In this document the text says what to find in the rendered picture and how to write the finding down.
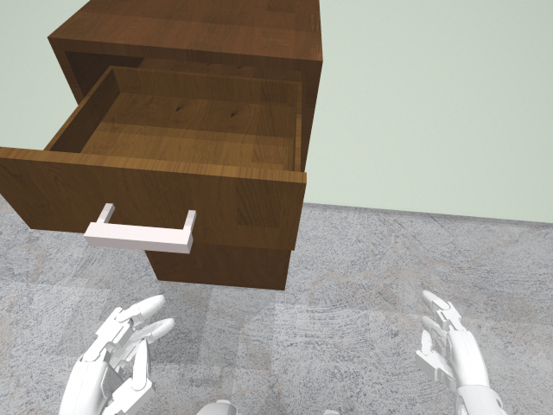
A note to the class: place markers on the drawer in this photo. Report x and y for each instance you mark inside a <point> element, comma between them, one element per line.
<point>158,143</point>

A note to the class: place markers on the handle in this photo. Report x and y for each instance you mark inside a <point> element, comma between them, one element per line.
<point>101,233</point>

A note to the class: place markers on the cabinet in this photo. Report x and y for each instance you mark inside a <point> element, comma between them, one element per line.
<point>263,39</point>

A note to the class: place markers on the robot right hand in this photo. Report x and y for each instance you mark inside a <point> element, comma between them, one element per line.
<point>459,361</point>

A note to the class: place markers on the robot left hand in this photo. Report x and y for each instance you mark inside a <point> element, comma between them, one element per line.
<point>96,376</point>

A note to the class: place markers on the robot right forearm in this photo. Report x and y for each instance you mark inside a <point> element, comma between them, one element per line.
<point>477,400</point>

